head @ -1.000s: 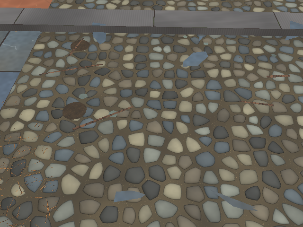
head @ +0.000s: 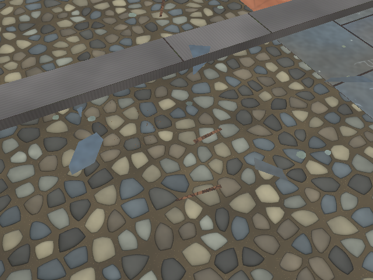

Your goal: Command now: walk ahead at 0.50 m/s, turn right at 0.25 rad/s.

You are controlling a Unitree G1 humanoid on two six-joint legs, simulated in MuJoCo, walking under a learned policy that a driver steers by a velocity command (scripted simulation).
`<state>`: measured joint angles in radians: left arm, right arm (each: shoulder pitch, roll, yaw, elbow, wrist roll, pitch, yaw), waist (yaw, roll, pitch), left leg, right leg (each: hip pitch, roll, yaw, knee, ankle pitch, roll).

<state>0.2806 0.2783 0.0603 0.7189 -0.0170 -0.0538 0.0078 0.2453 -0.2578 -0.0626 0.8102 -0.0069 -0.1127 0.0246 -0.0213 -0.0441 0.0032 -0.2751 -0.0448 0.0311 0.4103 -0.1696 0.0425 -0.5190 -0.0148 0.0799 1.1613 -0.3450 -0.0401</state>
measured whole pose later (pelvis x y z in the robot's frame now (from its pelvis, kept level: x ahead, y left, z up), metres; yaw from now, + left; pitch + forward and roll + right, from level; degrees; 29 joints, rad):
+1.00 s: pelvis +0.50 +0.01 -0.01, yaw +18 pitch +3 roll -1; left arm 0.21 0.29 0.05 0.77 0.00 -0.08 0.02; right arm 0.13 -0.30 -0.07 0.68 0.01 -0.04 0.03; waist 0.01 0.00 0.08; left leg -0.46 -0.08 0.01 0.55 -0.14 0.09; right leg -0.42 -0.03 0.02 1.28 -0.51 0.05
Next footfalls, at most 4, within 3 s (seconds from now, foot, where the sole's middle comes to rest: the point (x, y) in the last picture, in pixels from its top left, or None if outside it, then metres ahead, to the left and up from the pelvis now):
0.34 right None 0.33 -0.16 -0.78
0.88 left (157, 251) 0.60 0.11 -0.78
1.38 right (201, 215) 0.74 -0.06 -0.78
1.78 left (150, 265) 0.55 0.13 -0.78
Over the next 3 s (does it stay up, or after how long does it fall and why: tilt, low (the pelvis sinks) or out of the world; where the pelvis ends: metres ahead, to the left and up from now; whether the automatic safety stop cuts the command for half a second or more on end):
stays up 0.68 0.07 -0.01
